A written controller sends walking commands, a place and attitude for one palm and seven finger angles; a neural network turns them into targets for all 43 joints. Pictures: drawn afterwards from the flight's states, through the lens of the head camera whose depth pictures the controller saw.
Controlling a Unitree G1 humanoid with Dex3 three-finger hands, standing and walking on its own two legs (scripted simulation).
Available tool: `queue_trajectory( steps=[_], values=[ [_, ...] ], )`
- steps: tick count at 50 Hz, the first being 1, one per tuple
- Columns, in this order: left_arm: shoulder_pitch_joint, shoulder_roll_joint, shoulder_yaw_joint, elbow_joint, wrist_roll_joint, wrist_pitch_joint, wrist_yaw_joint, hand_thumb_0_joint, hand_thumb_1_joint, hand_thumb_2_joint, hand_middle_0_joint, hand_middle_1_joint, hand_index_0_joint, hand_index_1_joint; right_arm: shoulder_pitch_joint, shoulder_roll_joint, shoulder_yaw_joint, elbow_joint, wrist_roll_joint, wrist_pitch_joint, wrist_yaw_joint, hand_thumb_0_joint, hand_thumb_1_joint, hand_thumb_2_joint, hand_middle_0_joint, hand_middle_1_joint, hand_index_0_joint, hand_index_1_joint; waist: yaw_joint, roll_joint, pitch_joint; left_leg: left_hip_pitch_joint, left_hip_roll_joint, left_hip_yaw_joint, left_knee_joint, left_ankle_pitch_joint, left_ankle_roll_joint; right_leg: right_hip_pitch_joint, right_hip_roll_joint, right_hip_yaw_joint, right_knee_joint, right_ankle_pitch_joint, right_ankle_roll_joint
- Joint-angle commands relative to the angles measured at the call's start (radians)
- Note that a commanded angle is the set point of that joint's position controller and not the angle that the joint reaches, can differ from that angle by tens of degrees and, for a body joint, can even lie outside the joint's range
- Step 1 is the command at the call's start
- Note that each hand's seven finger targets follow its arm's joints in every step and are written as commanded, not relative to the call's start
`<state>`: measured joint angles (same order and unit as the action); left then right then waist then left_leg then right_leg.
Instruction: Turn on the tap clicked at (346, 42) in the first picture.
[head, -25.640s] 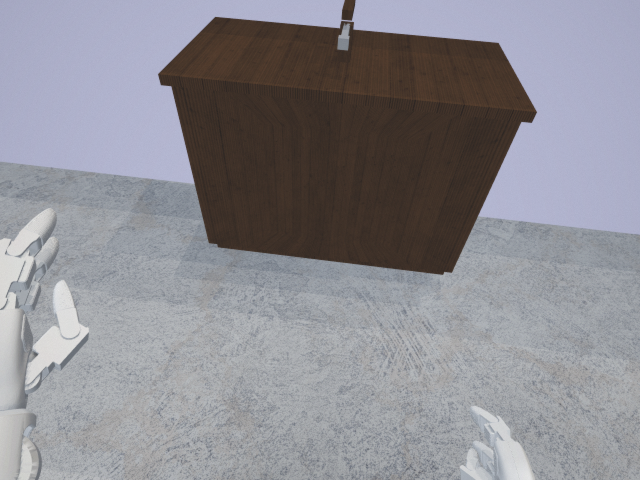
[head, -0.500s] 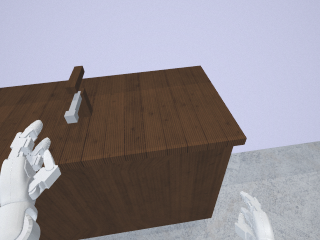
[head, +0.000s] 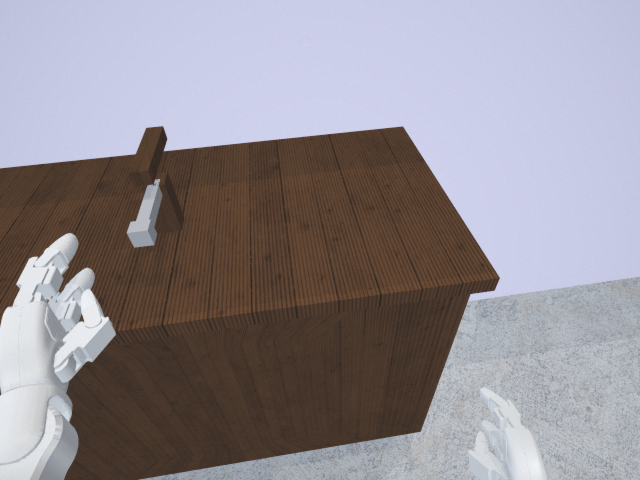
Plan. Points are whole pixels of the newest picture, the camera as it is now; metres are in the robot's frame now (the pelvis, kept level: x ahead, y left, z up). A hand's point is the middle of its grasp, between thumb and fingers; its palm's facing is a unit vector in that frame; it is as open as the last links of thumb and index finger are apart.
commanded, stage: reach beside the lever's end, fingers flat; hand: left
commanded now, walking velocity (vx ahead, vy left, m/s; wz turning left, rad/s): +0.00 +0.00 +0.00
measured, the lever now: (142, 233) +0.38 +0.31 +0.12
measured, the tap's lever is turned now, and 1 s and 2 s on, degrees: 0 0 0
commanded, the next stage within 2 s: push the lever round in 1.86 s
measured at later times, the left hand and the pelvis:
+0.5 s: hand (114, 302) +0.24 +0.27 +0.15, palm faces +0.50 -0.86 -0.11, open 7.5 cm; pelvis +0.00 +0.01 +0.00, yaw -1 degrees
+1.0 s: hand (111, 274) +0.29 +0.30 +0.14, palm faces +0.52 -0.85 -0.10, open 7.7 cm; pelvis +0.00 +0.00 +0.00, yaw -1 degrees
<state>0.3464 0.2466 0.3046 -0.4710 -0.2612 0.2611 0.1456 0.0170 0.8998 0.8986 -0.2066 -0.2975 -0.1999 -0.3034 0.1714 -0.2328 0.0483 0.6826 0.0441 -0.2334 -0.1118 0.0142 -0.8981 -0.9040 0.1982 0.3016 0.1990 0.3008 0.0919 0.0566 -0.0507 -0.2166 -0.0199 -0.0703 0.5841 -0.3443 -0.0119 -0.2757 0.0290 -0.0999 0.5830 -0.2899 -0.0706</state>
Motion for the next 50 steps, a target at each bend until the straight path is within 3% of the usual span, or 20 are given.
queue_trajectory(
  steps=[1,3,6,8,11,17,18,19,22,26,27,29,31,33,36,38,42,43,46,50],
  values=[
    [-0.145,0.174,0.104,-0.194,0.011,-0.077,0.003,0.000,0.900,0.900,-0.200,-0.300,-0.200,-0.300,-0.148,-0.103,-0.039,-0.166,0.001,-0.049,-0.003,0.000,-0.900,-0.900,0.200,0.300,0.200,0.300,-0.003,-0.023,-0.090,-0.051,0.001,0.022,-0.082,0.231,0.035,0.105,-0.056,0.069,-0.115,0.164,0.060],
    [-0.177,0.176,0.107,-0.180,0.015,-0.079,0.011,0.000,0.900,0.900,-0.200,-0.300,-0.200,-0.300,-0.159,-0.101,-0.034,-0.166,0.004,-0.049,-0.004,0.000,-0.900,-0.900,0.200,0.300,0.200,0.300,-0.007,0.005,-0.057,-0.049,0.002,0.019,-0.090,0.215,0.032,0.082,-0.053,0.066,-0.124,0.137,0.057],
    [-0.225,0.165,0.082,-0.163,0.022,-0.088,0.020,0.000,0.900,0.900,-0.198,-0.293,-0.198,-0.293,-0.150,-0.105,-0.037,-0.162,0.000,-0.047,-0.007,0.000,-0.900,-0.900,0.200,0.300,0.200,0.300,-0.015,-0.017,-0.067,-0.048,0.002,0.014,-0.096,0.194,0.032,0.080,-0.049,0.064,-0.126,0.102,0.057],
    [-0.284,0.161,0.062,-0.161,0.036,-0.093,0.026,0.000,0.900,0.900,-0.196,-0.288,-0.196,-0.288,-0.162,-0.104,-0.034,-0.160,0.002,-0.046,-0.009,0.000,-0.900,-0.900,0.200,0.300,0.200,0.300,-0.022,0.015,-0.067,-0.033,0.002,0.012,-0.104,0.186,0.029,0.068,-0.048,0.062,-0.127,0.086,0.053],
    [-0.279,0.142,0.035,-0.144,0.045,-0.096,0.032,0.000,0.900,0.900,-0.193,-0.280,-0.193,-0.280,-0.154,-0.106,-0.036,-0.162,-0.005,-0.041,-0.008,0.000,-0.900,-0.900,0.200,0.300,0.200,0.300,-0.018,0.011,-0.090,-0.027,0.000,0.012,-0.109,0.207,0.023,0.086,-0.047,0.057,-0.119,0.108,0.050],
    [-0.265,0.166,0.078,-0.096,0.048,-0.081,0.045,0.000,0.900,0.900,-0.188,-0.265,-0.188,-0.265,-0.152,-0.106,-0.042,-0.165,-0.009,-0.014,-0.004,0.000,-0.900,-0.900,0.200,0.300,0.200,0.300,-0.007,-0.051,-0.117,-0.029,0.002,0.019,-0.114,0.270,0.017,0.128,-0.043,0.054,-0.110,0.186,0.049],
    [-0.261,0.187,0.104,-0.082,0.051,-0.079,0.049,0.000,0.900,0.900,-0.187,-0.263,-0.187,-0.263,-0.158,-0.105,-0.040,-0.160,-0.006,-0.007,-0.004,0.000,-0.900,-0.900,0.200,0.300,0.200,0.300,-0.003,-0.031,-0.106,-0.032,0.003,0.020,-0.115,0.272,0.017,0.126,-0.042,0.056,-0.114,0.187,0.048],
    [-0.291,0.165,0.080,-0.096,0.050,-0.083,0.048,0.000,0.900,0.900,-0.187,-0.260,-0.187,-0.260,-0.158,-0.099,-0.039,-0.164,-0.007,-0.003,-0.003,0.000,-0.900,-0.900,0.200,0.300,0.200,0.300,-0.010,-0.016,-0.115,-0.024,0.000,0.024,-0.116,0.281,0.014,0.128,-0.044,0.055,-0.110,0.195,0.047],
    [-0.303,0.197,0.119,-0.055,0.044,-0.089,0.051,0.000,0.900,0.900,-0.184,-0.252,-0.184,-0.252,-0.151,-0.103,-0.043,-0.158,-0.006,0.009,-0.004,0.000,-0.900,-0.900,0.200,0.300,0.200,0.300,-0.011,-0.018,-0.111,-0.036,0.001,0.027,-0.113,0.265,0.016,0.125,-0.041,0.062,-0.117,0.184,0.048],
    [-0.403,0.180,0.082,-0.011,0.046,-0.115,0.039,0.000,0.900,0.900,-0.181,-0.243,-0.181,-0.243,-0.155,-0.106,-0.039,-0.147,-0.002,0.005,-0.012,0.000,-0.900,-0.900,0.200,0.300,0.200,0.300,-0.035,-0.004,-0.076,-0.034,0.000,0.023,-0.118,0.208,0.025,0.088,-0.040,0.067,-0.133,0.119,0.049],
    [-0.430,0.190,0.084,0.013,0.045,-0.121,0.034,0.000,0.900,0.900,-0.180,-0.240,-0.180,-0.240,-0.154,-0.111,-0.040,-0.141,-0.003,0.002,-0.015,0.000,-0.900,-0.900,0.200,0.300,0.200,0.300,-0.042,-0.025,-0.075,-0.035,0.001,0.021,-0.118,0.195,0.028,0.086,-0.039,0.070,-0.138,0.111,0.051],
    [-0.470,0.206,0.091,0.026,0.049,-0.137,0.025,0.000,0.900,0.900,-0.178,-0.235,-0.178,-0.235,-0.158,-0.111,-0.042,-0.137,-0.002,-0.001,-0.020,0.000,-0.900,-0.900,0.200,0.300,0.200,0.300,-0.043,0.007,-0.099,-0.025,-0.002,0.025,-0.119,0.191,0.028,0.093,-0.042,0.074,-0.138,0.107,0.049],
    [-0.469,0.209,0.091,0.073,0.047,-0.142,0.015,0.000,0.900,0.900,-0.177,-0.230,-0.177,-0.230,-0.153,-0.115,-0.042,-0.135,-0.003,-0.005,-0.022,0.000,-0.900,-0.900,0.200,0.300,0.200,0.300,-0.040,-0.020,-0.097,-0.037,-0.004,0.025,-0.118,0.188,0.031,0.099,-0.043,0.075,-0.137,0.115,0.051],
    [-0.499,0.253,0.134,0.124,0.046,-0.141,0.011,0.000,0.900,0.900,-0.175,-0.225,-0.175,-0.225,-0.154,-0.118,-0.043,-0.126,0.002,-0.001,-0.025,0.000,-0.900,-0.900,0.200,0.300,0.200,0.300,-0.040,-0.019,-0.095,-0.048,-0.003,0.029,-0.117,0.183,0.034,0.106,-0.045,0.082,-0.143,0.114,0.053],
    [-0.519,0.263,0.145,0.161,0.040,-0.144,0.000,0.000,0.900,0.900,-0.173,-0.218,-0.173,-0.218,-0.153,-0.119,-0.047,-0.132,0.000,0.003,-0.024,0.000,-0.900,-0.900,0.200,0.300,0.200,0.300,-0.033,-0.026,-0.130,-0.052,-0.006,0.032,-0.116,0.207,0.035,0.131,-0.046,0.085,-0.136,0.148,0.054],
    [-0.541,0.313,0.194,0.194,0.043,-0.149,0.002,0.000,0.900,0.900,-0.171,-0.212,-0.171,-0.212,-0.147,-0.122,-0.048,-0.126,0.002,0.007,-0.024,0.000,-0.900,-0.900,0.200,0.300,0.200,0.300,-0.030,-0.009,-0.134,-0.057,-0.005,0.035,-0.111,0.218,0.035,0.136,-0.047,0.088,-0.134,0.165,0.054],
    [-0.567,0.313,0.190,0.251,0.040,-0.172,-0.016,0.000,0.900,0.900,-0.168,-0.202,-0.168,-0.202,-0.129,-0.127,-0.055,-0.126,0.001,0.007,-0.021,0.000,-0.900,-0.900,0.200,0.300,0.200,0.300,-0.035,-0.012,-0.158,-0.064,-0.005,0.042,-0.104,0.241,0.036,0.150,-0.048,0.092,-0.123,0.210,0.056],
    [-0.578,0.326,0.199,0.254,0.046,-0.181,-0.017,0.000,0.900,0.900,-0.167,-0.200,-0.167,-0.200,-0.131,-0.127,-0.053,-0.127,0.004,0.006,-0.019,0.000,-0.900,-0.900,0.200,0.300,0.200,0.300,-0.030,0.043,-0.155,-0.058,-0.005,0.044,-0.103,0.246,0.034,0.143,-0.049,0.092,-0.120,0.215,0.051],
    [-0.584,0.326,0.201,0.318,0.039,-0.197,-0.031,0.000,0.900,0.900,-0.164,-0.193,-0.164,-0.193,-0.112,-0.134,-0.059,-0.124,0.004,0.006,-0.019,0.000,-0.900,-0.900,0.200,0.300,0.200,0.300,-0.039,-0.039,-0.153,-0.080,-0.003,0.043,-0.101,0.241,0.039,0.143,-0.045,0.091,-0.118,0.220,0.057],
    [-0.673,0.343,0.196,0.362,0.045,-0.217,-0.045,0.000,0.900,0.900,-0.161,-0.183,-0.161,-0.183,-0.101,-0.139,-0.060,-0.120,0.007,0.006,-0.022,0.000,-0.900,-0.900,0.200,0.300,0.200,0.300,-0.050,0.000,-0.157,-0.081,-0.006,0.044,-0.100,0.217,0.040,0.121,-0.047,0.093,-0.119,0.192,0.055]
  ],
)
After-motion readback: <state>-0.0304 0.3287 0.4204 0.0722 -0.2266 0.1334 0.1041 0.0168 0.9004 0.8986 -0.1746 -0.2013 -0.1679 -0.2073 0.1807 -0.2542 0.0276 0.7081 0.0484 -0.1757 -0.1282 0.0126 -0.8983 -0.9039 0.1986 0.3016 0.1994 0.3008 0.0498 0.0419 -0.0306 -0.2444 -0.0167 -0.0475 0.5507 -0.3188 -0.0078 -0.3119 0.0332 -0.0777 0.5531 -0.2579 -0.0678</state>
